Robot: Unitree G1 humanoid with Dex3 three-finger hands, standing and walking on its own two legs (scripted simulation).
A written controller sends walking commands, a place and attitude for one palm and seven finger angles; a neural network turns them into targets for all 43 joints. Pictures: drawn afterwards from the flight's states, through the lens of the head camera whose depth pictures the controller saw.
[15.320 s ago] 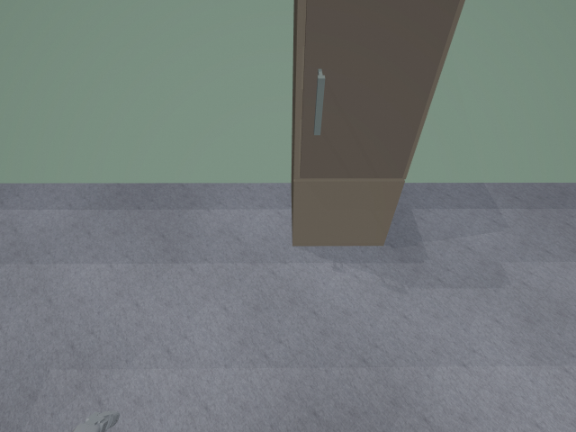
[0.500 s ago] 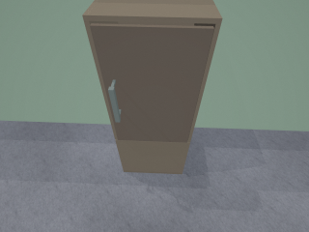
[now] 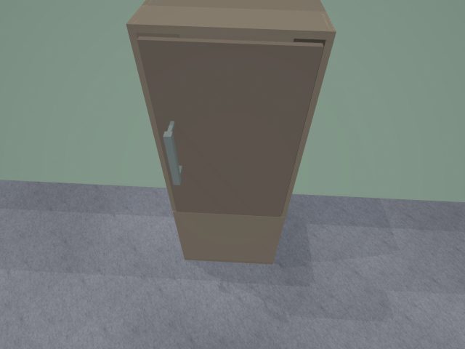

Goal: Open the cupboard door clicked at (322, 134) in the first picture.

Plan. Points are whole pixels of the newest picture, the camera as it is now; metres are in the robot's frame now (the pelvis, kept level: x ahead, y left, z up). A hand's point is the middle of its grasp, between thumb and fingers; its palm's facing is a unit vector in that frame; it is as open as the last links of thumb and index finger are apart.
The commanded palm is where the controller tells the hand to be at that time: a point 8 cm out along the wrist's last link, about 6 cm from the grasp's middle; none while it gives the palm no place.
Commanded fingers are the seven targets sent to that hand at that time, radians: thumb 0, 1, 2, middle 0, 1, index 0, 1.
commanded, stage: look again from close up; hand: left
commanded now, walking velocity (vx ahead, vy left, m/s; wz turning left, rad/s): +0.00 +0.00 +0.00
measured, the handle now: (174, 154) +0.58 +0.19 -0.04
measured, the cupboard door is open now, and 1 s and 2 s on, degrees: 0 0 0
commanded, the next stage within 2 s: shuffle to correct the standing spot in 0.02 s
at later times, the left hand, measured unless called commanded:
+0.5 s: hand out of the picture +0.00 +0.14 -0.19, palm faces +0.09 -0.99 -0.11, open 7.4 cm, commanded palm none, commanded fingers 0.00 0.90 0.90 -0.20 -0.30 -0.20 -0.30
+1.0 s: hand out of the picture +0.04 +0.19 -0.18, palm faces +0.03 -0.98 -0.21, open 7.3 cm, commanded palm none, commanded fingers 0.00 0.90 0.90 -0.20 -0.30 -0.20 -0.30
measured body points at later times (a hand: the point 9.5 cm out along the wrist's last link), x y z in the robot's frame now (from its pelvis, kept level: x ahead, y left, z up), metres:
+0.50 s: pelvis +0.04 +0.00 -0.01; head +0.05 +0.01 +0.44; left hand -0.01 +0.19 -0.18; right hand -0.02 -0.20 -0.16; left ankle -0.04 +0.11 -0.74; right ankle +0.05 -0.10 -0.74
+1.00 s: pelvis +0.02 +0.01 +0.00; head +0.02 +0.01 +0.45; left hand +0.04 +0.24 -0.16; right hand +0.00 -0.20 -0.17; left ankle -0.04 +0.11 -0.74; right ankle +0.05 -0.10 -0.74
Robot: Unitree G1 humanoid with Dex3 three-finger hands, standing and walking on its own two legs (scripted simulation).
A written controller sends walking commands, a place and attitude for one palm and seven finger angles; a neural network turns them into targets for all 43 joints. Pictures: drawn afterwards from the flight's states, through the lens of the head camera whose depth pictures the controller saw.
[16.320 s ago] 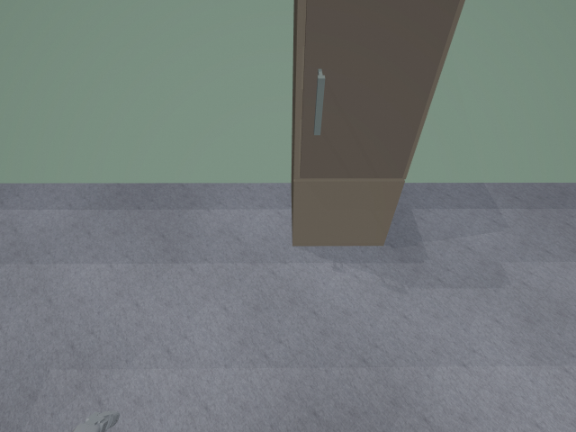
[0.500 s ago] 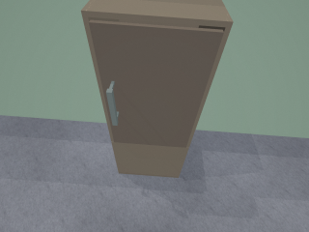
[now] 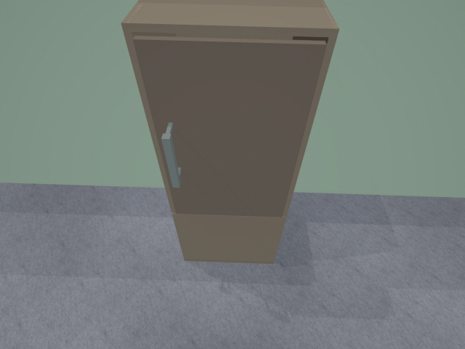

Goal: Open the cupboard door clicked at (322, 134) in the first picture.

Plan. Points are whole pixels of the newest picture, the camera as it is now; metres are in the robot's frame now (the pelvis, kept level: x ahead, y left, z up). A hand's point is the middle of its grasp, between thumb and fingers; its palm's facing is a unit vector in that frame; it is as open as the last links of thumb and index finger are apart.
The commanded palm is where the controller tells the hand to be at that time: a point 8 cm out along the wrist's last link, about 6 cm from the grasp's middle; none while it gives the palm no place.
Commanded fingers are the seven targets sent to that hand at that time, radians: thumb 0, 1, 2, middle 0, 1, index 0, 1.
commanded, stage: come to a stop and stand still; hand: left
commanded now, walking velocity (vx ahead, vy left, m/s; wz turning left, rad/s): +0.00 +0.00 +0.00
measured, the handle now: (173, 156) +0.56 +0.19 -0.04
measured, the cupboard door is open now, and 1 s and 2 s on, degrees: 0 0 0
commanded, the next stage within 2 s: look again from close up in 0.30 s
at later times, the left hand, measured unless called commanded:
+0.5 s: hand out of the picture -0.04 +0.14 -0.18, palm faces +0.04 -0.99 -0.15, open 7.4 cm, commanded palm none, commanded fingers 0.00 0.90 0.90 -0.20 -0.30 -0.20 -0.30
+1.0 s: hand out of the picture +0.00 +0.16 -0.16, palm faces +0.04 -0.97 -0.24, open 7.3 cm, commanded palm none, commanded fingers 0.00 0.90 0.90 -0.20 -0.30 -0.20 -0.30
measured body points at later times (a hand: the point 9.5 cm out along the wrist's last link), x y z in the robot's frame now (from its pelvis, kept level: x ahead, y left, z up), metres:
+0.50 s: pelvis -0.01 -0.01 +0.00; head +0.00 -0.01 +0.45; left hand -0.04 +0.19 -0.16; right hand -0.04 -0.21 -0.17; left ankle -0.05 +0.10 -0.74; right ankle +0.04 -0.11 -0.74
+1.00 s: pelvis +0.00 -0.02 +0.00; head +0.01 -0.05 +0.45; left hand -0.01 +0.21 -0.15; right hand -0.04 -0.22 -0.18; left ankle -0.05 +0.10 -0.74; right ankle +0.04 -0.11 -0.74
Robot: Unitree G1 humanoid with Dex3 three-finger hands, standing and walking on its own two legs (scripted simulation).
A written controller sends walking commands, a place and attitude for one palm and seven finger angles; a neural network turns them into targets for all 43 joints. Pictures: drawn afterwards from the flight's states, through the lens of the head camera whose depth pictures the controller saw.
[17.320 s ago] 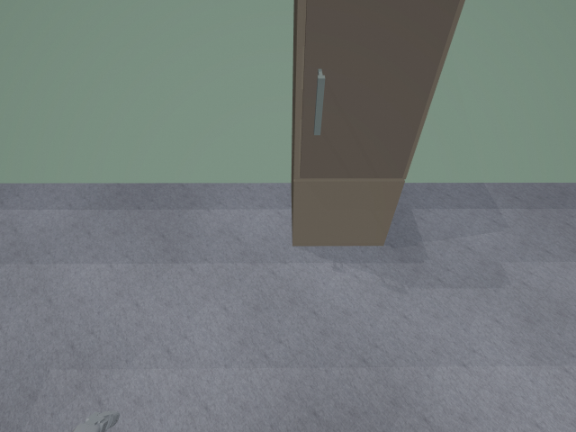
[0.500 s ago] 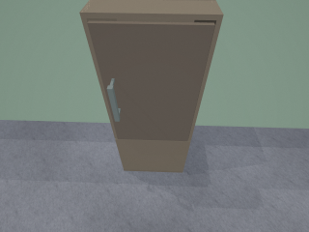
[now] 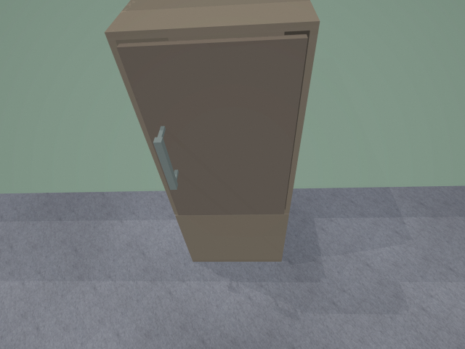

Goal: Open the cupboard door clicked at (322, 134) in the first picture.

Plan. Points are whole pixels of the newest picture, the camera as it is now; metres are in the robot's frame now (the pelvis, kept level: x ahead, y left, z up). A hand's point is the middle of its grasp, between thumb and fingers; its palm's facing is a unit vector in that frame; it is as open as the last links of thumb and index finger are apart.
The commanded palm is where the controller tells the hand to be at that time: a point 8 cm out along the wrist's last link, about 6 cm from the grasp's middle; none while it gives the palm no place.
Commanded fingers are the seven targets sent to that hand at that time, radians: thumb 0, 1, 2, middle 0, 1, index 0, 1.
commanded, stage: raise the hand with hooked fingers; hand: left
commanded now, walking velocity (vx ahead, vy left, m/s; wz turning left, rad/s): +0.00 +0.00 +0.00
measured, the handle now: (168, 159) +0.56 +0.21 -0.04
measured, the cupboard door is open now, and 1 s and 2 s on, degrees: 0 0 0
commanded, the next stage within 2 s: none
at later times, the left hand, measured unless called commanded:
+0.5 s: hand out of the picture +0.14 +0.19 -0.09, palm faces +0.06 -1.00 +0.03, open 8.9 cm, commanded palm +0.13 +0.26 -0.06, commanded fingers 0.00 0.32 0.65 -0.24 -0.68 -0.24 -0.68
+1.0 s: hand (93, 317) +0.18 +0.27 -0.05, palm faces +0.11 -0.99 -0.09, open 11.9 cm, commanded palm +0.16 +0.32 -0.05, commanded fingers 0.00 -0.27 0.40 -0.28 -1.05 -0.28 -1.05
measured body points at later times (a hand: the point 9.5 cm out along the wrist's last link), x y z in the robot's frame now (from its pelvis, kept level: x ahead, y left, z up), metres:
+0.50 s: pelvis -0.03 +0.00 -0.09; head +0.03 +0.03 +0.36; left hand +0.13 +0.25 -0.09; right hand +0.24 -0.25 -0.09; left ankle -0.05 +0.12 -0.74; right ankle +0.04 -0.09 -0.74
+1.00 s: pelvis -0.04 +0.04 -0.10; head +0.04 +0.06 +0.35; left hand +0.17 +0.32 -0.04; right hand +0.12 -0.20 -0.18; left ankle -0.05 +0.12 -0.74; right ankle +0.04 -0.09 -0.74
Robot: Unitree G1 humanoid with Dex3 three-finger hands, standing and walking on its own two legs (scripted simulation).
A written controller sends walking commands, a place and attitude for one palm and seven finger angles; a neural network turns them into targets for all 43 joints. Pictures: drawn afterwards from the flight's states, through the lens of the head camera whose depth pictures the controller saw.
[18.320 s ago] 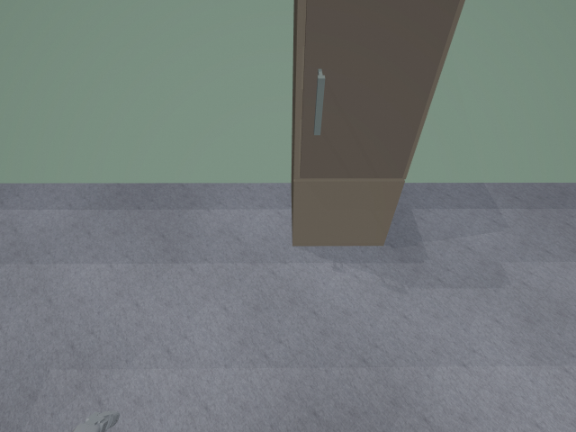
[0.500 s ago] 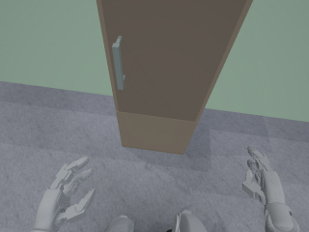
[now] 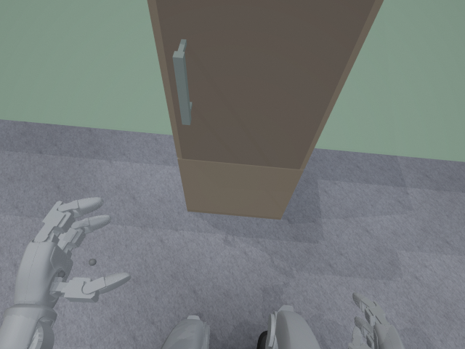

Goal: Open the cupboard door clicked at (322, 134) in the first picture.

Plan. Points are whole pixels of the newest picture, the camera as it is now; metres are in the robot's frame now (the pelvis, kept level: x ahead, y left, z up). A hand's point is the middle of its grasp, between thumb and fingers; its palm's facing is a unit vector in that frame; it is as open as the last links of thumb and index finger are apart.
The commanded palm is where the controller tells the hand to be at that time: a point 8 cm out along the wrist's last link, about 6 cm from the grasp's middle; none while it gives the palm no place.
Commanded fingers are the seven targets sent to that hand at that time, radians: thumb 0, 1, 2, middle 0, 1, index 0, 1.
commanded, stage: raise the hand with hooked fingers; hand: left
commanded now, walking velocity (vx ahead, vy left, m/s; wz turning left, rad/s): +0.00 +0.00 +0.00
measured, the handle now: (184, 85) +0.61 +0.14 +0.06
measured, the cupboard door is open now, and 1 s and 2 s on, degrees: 0 0 0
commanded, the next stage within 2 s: move the hooked fingers beside the handle in 1.12 s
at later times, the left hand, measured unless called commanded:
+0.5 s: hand (81, 231) +0.28 +0.25 +0.04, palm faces -0.04 -1.00 -0.08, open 13.9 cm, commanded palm +0.26 +0.31 +0.06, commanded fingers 0.00 -0.50 0.30 -0.30 -1.20 -0.30 -1.20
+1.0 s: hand (80, 215) +0.30 +0.25 +0.06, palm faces +0.00 -1.00 -0.07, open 14.0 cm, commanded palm +0.27 +0.30 +0.06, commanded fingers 0.00 -0.50 0.30 -0.30 -1.20 -0.30 -1.20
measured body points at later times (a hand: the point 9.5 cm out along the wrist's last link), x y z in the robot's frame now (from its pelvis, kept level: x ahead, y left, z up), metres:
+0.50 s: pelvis +0.01 -0.01 +0.01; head +0.10 +0.01 +0.45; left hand +0.28 +0.31 +0.05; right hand +0.20 -0.24 -0.07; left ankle +0.00 +0.09 -0.64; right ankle +0.08 -0.13 -0.64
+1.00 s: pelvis +0.01 -0.02 +0.01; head +0.11 +0.00 +0.45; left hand +0.30 +0.31 +0.06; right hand +0.17 -0.27 -0.07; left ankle +0.00 +0.09 -0.64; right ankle +0.08 -0.13 -0.64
